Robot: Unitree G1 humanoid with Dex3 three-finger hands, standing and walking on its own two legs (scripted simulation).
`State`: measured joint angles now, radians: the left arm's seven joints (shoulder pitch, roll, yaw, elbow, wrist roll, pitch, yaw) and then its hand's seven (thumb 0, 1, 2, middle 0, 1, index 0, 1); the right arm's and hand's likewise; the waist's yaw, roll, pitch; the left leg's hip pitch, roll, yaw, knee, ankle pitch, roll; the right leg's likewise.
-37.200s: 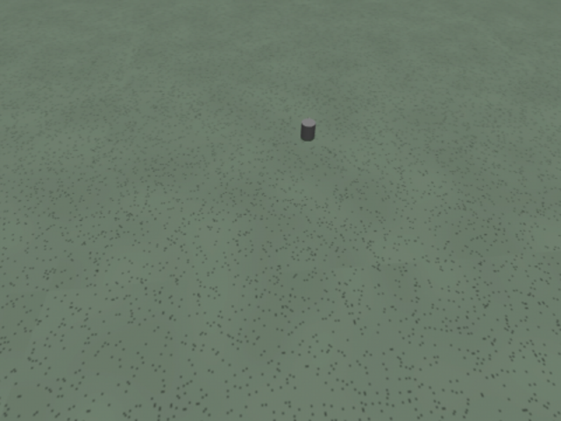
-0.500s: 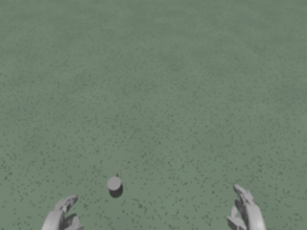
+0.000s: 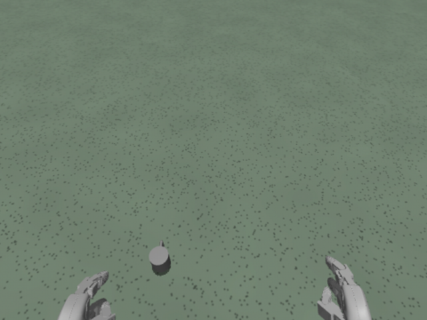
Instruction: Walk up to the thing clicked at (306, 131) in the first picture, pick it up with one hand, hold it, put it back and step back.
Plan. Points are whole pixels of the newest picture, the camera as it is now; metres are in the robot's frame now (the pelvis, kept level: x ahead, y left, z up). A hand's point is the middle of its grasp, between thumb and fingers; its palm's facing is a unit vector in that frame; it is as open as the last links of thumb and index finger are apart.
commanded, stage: home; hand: left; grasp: from above
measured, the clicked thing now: (160, 255) +0.51 +0.21 -0.67
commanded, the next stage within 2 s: stand in 0.10 s
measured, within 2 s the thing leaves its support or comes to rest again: neither
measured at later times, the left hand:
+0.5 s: hand out of the picture +0.11 +0.24 -0.10, palm faces +0.02 -0.94 -0.34, open 7.4 cm
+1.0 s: hand out of the picture +0.03 +0.25 -0.10, palm faces +0.04 -0.94 -0.33, open 7.4 cm
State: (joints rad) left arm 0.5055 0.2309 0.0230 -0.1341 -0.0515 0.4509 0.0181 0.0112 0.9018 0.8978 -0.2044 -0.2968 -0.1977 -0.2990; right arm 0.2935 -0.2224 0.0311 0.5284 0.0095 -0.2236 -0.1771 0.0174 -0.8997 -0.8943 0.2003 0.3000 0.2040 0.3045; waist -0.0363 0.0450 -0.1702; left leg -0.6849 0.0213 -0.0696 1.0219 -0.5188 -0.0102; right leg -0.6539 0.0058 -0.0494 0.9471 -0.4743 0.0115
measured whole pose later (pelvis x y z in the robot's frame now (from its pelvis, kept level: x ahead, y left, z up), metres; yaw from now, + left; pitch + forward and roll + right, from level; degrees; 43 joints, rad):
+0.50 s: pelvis -0.01 +0.00 +0.03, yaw +0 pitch +1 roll +0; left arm 0.22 0.30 0.04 0.71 0.05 0.06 0.03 0.01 0.90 0.90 -0.21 -0.30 -0.20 -0.30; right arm 0.20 -0.29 -0.04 0.87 -0.06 -0.03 -0.02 0.01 -0.90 -0.89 0.20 0.30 0.21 0.30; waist 0.02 -0.01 0.03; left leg -0.37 -0.02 -0.03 0.75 -0.39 0.01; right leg -0.37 -0.04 -0.01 0.74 -0.38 0.02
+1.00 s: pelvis -0.01 +0.01 +0.06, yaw +0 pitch -4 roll +0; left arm 0.18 0.29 0.03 1.10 0.03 0.01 0.03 0.01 0.90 0.90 -0.21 -0.30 -0.20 -0.30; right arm 0.16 -0.28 -0.03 1.08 -0.03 0.00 -0.03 0.01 -0.90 -0.89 0.20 0.30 0.20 0.30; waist 0.03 0.01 0.05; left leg -0.12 -0.03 -0.03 0.41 -0.22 0.02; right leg -0.12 -0.05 -0.02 0.40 -0.21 0.04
